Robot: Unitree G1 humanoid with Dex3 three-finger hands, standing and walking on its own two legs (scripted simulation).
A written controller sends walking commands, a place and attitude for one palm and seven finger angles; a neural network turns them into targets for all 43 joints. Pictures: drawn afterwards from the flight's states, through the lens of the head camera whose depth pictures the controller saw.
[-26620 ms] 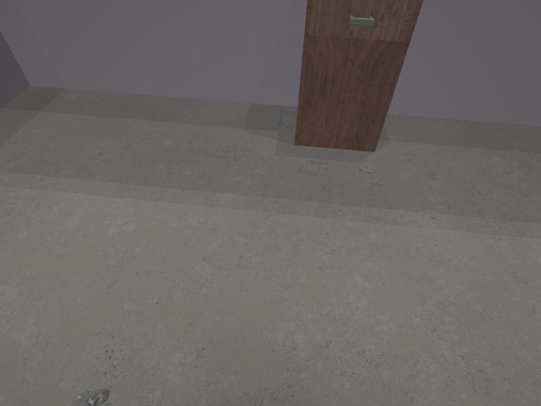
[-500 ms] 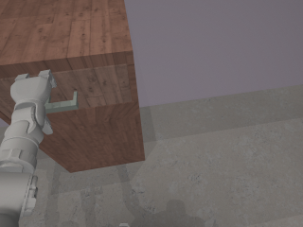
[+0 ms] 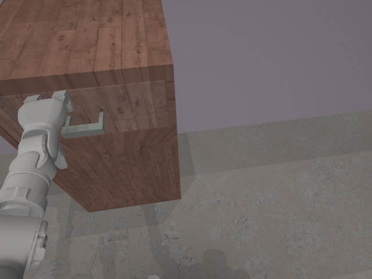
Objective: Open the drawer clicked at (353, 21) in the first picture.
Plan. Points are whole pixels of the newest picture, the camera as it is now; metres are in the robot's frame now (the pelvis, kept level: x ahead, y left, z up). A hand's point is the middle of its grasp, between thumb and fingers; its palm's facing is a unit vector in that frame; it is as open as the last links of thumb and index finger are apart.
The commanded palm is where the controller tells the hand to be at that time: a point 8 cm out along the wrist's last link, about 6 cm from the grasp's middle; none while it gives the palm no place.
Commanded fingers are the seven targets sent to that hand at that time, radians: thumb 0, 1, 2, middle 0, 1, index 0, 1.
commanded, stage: re-aim the fingers above the handle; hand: left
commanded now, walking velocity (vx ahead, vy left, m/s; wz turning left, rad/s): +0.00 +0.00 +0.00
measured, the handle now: (84, 124) +0.50 +0.28 +0.00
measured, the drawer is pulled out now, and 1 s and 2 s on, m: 0.00 0.00 0.00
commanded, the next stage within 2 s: lower the fingers behind the handle in 1.22 s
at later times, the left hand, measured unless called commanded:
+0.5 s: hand (68, 127) +0.44 +0.28 +0.06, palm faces -0.05 +0.00 -1.00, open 13.8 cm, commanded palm +0.43 +0.26 +0.12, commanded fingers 0.00 -0.50 0.30 -0.30 -1.20 -0.30 -1.20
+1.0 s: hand (66, 132) +0.43 +0.28 +0.06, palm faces -0.06 -0.02 -1.00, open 13.8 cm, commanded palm +0.42 +0.26 +0.12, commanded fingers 0.00 -0.50 0.30 -0.30 -1.20 -0.30 -1.20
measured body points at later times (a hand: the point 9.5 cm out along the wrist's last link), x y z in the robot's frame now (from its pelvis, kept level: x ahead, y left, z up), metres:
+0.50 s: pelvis +0.00 +0.00 +0.00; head +0.06 -0.01 +0.45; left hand +0.44 +0.27 +0.11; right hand +0.02 -0.27 -0.14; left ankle +0.01 +0.12 -0.71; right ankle -0.04 -0.13 -0.71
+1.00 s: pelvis +0.00 -0.01 +0.00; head +0.06 -0.02 +0.45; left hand +0.42 +0.27 +0.11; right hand +0.05 -0.28 -0.13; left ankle +0.01 +0.12 -0.71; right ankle -0.04 -0.13 -0.71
